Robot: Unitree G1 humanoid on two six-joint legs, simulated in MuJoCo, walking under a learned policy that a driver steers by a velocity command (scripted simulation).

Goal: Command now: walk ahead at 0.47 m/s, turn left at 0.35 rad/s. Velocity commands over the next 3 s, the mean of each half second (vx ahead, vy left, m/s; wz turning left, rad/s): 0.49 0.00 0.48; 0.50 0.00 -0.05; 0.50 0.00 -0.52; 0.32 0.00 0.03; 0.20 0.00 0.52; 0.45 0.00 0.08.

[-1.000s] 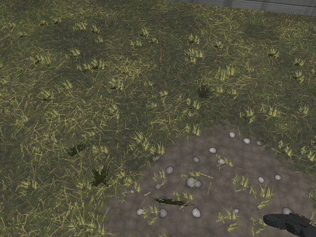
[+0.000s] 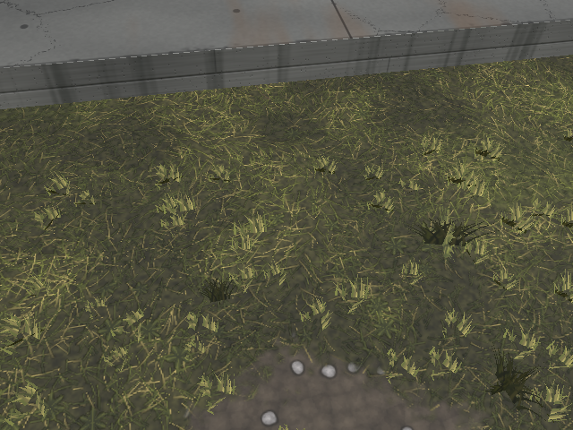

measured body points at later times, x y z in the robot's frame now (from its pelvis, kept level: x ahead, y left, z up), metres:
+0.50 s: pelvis +0.28 +0.03 +0.00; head +0.31 +0.04 +0.44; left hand +0.45 +0.30 -0.08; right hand +0.32 -0.26 -0.13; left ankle +0.08 +0.08 -0.72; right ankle +0.43 -0.03 -0.73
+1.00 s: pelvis +0.51 +0.12 +0.00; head +0.53 +0.13 +0.45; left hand +0.41 +0.37 -0.13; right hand +0.78 -0.04 -0.07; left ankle +0.57 +0.23 -0.73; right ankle +0.43 -0.03 -0.71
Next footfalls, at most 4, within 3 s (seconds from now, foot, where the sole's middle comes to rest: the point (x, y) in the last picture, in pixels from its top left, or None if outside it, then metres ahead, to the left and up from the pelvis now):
0.50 right None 0.47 -0.02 -0.76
0.96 left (200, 377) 0.60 0.24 -0.76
1.48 right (287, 279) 0.90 0.05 -0.76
2.00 left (255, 214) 1.12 0.16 -0.76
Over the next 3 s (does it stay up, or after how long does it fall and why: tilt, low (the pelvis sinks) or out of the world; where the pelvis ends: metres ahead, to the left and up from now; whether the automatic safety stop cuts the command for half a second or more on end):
stays up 1.25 0.15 0.01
